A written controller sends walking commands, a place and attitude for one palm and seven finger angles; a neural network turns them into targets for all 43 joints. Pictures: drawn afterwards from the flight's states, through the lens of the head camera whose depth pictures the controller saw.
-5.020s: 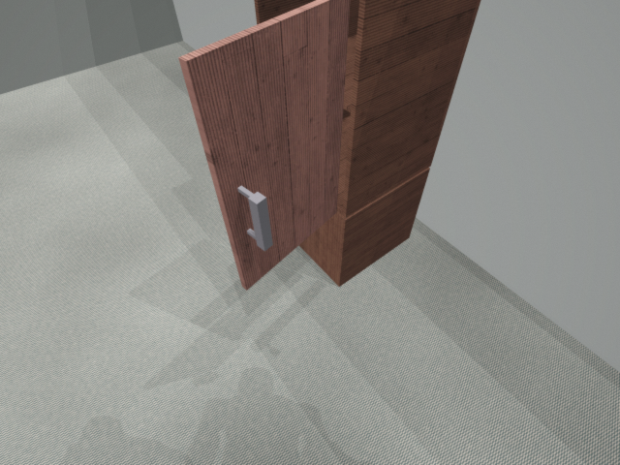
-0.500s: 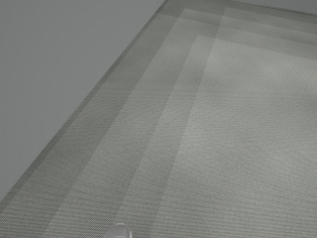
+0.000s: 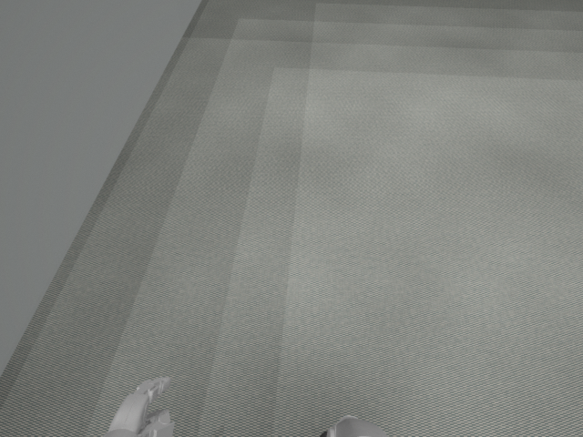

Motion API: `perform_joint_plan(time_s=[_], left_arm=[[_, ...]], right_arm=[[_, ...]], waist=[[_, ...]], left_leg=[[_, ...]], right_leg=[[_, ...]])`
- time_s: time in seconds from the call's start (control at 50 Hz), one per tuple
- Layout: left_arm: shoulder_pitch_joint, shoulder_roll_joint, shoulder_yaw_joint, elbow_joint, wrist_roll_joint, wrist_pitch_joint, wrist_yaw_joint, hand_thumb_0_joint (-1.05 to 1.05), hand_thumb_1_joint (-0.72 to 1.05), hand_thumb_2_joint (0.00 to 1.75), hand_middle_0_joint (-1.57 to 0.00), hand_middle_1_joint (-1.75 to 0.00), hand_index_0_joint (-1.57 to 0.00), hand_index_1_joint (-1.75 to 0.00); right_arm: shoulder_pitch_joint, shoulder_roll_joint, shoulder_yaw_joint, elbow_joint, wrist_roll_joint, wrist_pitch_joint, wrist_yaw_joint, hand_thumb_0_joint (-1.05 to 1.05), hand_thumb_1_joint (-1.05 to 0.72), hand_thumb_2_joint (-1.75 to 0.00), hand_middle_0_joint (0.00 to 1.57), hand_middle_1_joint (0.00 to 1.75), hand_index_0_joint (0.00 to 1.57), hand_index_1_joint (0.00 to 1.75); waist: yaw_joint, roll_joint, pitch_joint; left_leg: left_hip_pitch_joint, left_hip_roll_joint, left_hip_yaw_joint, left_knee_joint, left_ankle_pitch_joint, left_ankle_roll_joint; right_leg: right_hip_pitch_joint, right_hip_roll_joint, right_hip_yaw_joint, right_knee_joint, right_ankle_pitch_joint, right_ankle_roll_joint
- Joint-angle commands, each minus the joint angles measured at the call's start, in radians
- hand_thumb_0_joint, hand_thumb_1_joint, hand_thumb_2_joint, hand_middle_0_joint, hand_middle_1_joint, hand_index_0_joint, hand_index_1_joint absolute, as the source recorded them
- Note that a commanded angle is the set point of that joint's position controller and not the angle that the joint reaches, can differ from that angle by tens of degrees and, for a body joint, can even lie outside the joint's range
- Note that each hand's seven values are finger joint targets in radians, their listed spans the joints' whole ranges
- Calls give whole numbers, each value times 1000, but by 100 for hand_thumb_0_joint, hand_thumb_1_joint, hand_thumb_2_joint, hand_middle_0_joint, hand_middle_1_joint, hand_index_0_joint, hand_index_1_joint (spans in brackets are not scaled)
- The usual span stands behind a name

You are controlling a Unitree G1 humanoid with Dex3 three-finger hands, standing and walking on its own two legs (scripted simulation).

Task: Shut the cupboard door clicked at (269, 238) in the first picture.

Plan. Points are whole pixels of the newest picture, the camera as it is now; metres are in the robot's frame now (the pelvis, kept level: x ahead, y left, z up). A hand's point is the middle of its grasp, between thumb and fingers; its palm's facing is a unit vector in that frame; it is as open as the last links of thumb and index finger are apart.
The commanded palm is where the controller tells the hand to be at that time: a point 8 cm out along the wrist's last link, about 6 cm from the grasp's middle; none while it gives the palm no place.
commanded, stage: walk around to get in front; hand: left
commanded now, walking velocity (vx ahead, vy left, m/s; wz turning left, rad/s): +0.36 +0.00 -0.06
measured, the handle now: out of the picture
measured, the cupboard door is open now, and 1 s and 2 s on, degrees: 100 100 100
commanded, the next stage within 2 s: walk to a spot facing it in 0.06 s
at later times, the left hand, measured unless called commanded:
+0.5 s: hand (182, 397) +0.20 +0.19 -0.18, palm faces +0.15 -0.97 -0.18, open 7.3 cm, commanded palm none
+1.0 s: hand (220, 357) +0.25 +0.12 -0.13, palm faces +0.40 -0.88 -0.26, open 7.4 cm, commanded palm none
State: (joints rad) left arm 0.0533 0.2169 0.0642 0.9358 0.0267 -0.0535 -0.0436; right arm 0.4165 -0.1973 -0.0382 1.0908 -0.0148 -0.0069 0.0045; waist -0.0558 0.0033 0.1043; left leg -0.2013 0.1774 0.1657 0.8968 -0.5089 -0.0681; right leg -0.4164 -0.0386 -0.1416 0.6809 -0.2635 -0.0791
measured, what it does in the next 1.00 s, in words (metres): walks ahead, turning left: left foot, then right foot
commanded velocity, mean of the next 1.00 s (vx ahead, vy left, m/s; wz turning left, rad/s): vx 0.04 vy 0.00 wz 0.52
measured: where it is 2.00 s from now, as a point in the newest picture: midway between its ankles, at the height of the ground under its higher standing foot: (341, 398)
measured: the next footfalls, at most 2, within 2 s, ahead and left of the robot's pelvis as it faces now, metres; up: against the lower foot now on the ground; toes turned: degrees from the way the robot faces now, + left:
left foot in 0.36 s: +0.31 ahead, +0.11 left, +0.00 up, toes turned +10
right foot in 0.78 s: +0.31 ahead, -0.17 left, +0.00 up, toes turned +14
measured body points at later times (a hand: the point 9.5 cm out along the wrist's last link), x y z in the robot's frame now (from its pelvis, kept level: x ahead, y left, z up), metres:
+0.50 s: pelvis +0.19 +0.00 +0.00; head +0.22 +0.03 +0.45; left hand +0.19 +0.24 -0.16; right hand +0.30 -0.22 -0.13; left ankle +0.27 +0.10 -0.72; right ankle +0.12 -0.12 -0.64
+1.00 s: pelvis +0.25 -0.09 +0.03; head +0.30 -0.08 +0.47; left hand +0.23 +0.17 -0.11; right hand +0.43 -0.31 -0.12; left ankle +0.19 +0.05 -0.65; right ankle +0.27 -0.18 -0.72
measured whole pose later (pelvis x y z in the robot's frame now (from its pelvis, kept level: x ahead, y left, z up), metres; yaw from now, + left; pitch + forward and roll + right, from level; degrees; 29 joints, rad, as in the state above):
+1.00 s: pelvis +0.25 -0.09 +0.03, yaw +26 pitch +1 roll +3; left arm 0.19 0.19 0.03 0.90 0.03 -0.01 0.02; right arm 0.16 -0.27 -0.09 0.93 -0.01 0.09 0.03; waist -0.03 -0.02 0.08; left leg -0.49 0.03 0.06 1.00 -0.42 -0.08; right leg -0.21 -0.11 -0.18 0.50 -0.30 -0.02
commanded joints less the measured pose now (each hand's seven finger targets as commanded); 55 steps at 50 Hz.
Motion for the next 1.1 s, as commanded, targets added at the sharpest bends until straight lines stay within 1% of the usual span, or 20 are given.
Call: perform_joint_plan(time_s=[0.0,0.06,0.12,0.24,0.3,0.32,0.34,0.36,0.38,0.42,0.48,0.64,0.7,0.72,0.74,0.76,0.82,0.86,1.0,1.08], left_arm=[[277,152,33,51,-17,4,44,0,90,90,-20,-30,-20,-30],[196,92,12,50,-6,-18,46,0,90,90,-20,-30,-20,-30],[218,73,15,74,-8,-33,42,0,90,90,-20,-30,-20,-30],[267,78,-7,133,-12,-36,56,0,90,90,-20,-30,-20,-30],[237,95,-7,127,-15,-22,68,0,90,90,-20,-30,-20,-30],[251,96,-6,116,-18,-13,70,0,90,90,-20,-30,-20,-30],[292,69,-4,93,-29,-3,72,0,90,90,-20,-30,-20,-30],[268,58,-15,57,-29,2,76,0,90,90,-20,-30,-20,-30],[220,63,-7,32,-24,18,75,0,90,90,-20,-30,-20,-30],[170,55,6,21,-11,31,64,0,90,90,-20,-30,-20,-30],[209,39,16,23,-8,58,54,0,90,90,-20,-30,-20,-30],[130,41,21,-64,-7,73,57,0,90,90,-20,-30,-20,-30],[193,63,27,-63,-12,65,58,0,90,90,-20,-30,-20,-30],[243,98,37,-59,-10,58,64,0,90,90,-20,-30,-20,-30],[276,188,56,-63,5,49,73,0,90,90,-20,-30,-20,-30],[243,250,54,-86,8,51,76,0,90,90,-20,-30,-20,-30],[92,141,20,-114,-4,40,77,0,90,90,-20,-30,-20,-30],[110,126,14,-109,-2,34,76,0,90,90,-20,-30,-20,-30],[240,191,26,-66,3,33,76,0,90,90,-20,-30,-20,-30],[235,210,36,-59,1,38,72,0,90,90,-20,-30,-20,-30]], right_arm=[[-181,-88,-29,-139,-4,-46,-10,0,-90,-90,20,30,20,30],[-76,-35,-21,-76,-11,-21,-1,0,-90,-90,20,30,20,30],[-106,-7,-19,-80,-13,-15,8,0,-90,-90,20,30,20,30],[-226,-9,-4,-105,0,-26,10,0,-90,-90,20,30,20,30],[-127,-50,-10,-74,-8,-26,5,0,-90,-90,20,30,20,30],[-45,-98,-20,-59,-15,-26,1,0,-90,-90,20,30,20,30],[24,-189,-39,-60,-26,-24,-9,0,-90,-90,20,30,20,30],[74,-230,-48,-57,-16,-13,-15,0,-90,-90,20,30,20,30],[15,-238,-47,-71,-8,-9,-24,0,-90,-90,20,30,20,30],[-113,-184,-39,-123,-9,-7,-32,0,-90,-90,20,30,20,30],[-205,-170,-33,-163,-10,-9,-29,0,-90,-90,20,30,20,30],[-217,-212,-76,-204,-17,24,-14,0,-90,-90,20,30,20,30],[-255,-217,-88,-230,-12,38,-11,0,-90,-90,20,30,20,30],[-272,-191,-86,-246,-6,41,-8,0,-90,-90,20,30,20,30],[-272,-125,-78,-270,3,43,-2,0,-90,-90,20,30,20,30],[-315,-115,-76,-297,-1,38,4,0,-90,-90,20,30,20,30],[-267,-122,-74,-241,-9,62,15,0,-90,-90,20,30,20,30],[-256,-98,-63,-236,-2,65,22,0,-90,-90,20,30,20,30],[-366,-89,-36,-271,2,59,26,0,-90,-90,20,30,20,30],[-349,-107,-33,-278,5,50,22,0,-90,-90,20,30,20,30]], waist=[[127,-150,-107],[38,-129,-102],[35,-73,-81],[58,-119,-74],[-6,-88,-99],[-33,-8,-169],[-44,202,-248],[-54,257,-261],[-25,175,-242],[16,164,-147],[65,115,-159],[39,164,-173],[74,174,-175],[102,95,-179],[122,-161,-175],[131,-300,-131],[34,-193,-84],[33,-190,-108],[104,-187,-153],[91,-200,-187]], left_leg=[[-494,15,-150,354,112,23],[-327,2,-108,154,180,9],[-331,-25,-83,10,265,4],[-304,-91,-55,-213,319,38],[-103,-140,-39,-343,455,68],[57,-103,-98,-366,714,105],[253,110,-373,-360,1052,226],[226,249,-554,-437,1171,330],[146,258,-596,-507,932,337],[-24,183,-539,-581,596,282],[-128,89,-403,-609,458,221],[-151,28,-471,-587,256,214],[-233,-15,-486,-520,263,183],[-328,-64,-449,-452,205,142],[-511,-185,-302,-220,54,63],[-511,-230,-174,46,-86,20],[-440,-133,-187,334,69,9],[-418,-132,-147,270,102,-5],[-314,-152,-56,-81,58,-6],[-193,-170,-25,-262,116,20]], right_leg=[[394,-326,441,-422,109,-139],[243,-230,235,-453,228,-100],[258,-204,197,-479,242,-107],[421,-221,82,-370,677,-57],[381,-200,1,-161,768,9],[305,-162,-24,14,658,52],[79,-50,-52,245,228,110],[17,31,27,500,-403,106],[-58,12,127,586,-372,109],[-115,-42,166,595,-248,124],[-43,-40,145,469,-155,137],[37,20,102,141,-166,143],[220,50,89,-95,-66,135],[347,6,126,-246,-36,121],[457,-241,389,-425,-164,42],[319,-468,554,-496,-82,-57],[196,-316,264,-375,239,-49],[261,-275,140,-332,438,-24],[439,-317,79,-241,704,-35],[434,-328,43,-164,725,-14]])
